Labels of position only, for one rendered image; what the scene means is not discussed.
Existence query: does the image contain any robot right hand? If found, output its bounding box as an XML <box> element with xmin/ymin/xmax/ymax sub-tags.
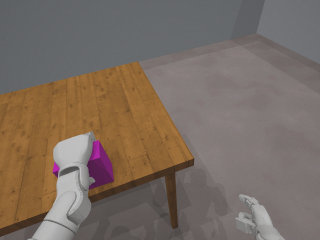
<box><xmin>235</xmin><ymin>194</ymin><xmax>273</xmax><ymax>238</ymax></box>

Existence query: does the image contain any sponge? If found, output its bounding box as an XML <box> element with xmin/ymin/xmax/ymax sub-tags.
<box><xmin>52</xmin><ymin>140</ymin><xmax>114</xmax><ymax>190</ymax></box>

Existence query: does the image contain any right robot forearm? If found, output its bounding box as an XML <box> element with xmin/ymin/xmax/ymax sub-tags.
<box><xmin>255</xmin><ymin>224</ymin><xmax>285</xmax><ymax>240</ymax></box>

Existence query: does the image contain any table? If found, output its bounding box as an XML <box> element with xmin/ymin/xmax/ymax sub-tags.
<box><xmin>0</xmin><ymin>61</ymin><xmax>195</xmax><ymax>237</ymax></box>

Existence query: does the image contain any robot left hand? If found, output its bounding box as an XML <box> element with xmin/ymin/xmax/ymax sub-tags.
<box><xmin>53</xmin><ymin>131</ymin><xmax>97</xmax><ymax>185</ymax></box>

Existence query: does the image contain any left robot forearm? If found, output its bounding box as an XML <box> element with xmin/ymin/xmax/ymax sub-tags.
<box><xmin>27</xmin><ymin>162</ymin><xmax>92</xmax><ymax>240</ymax></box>

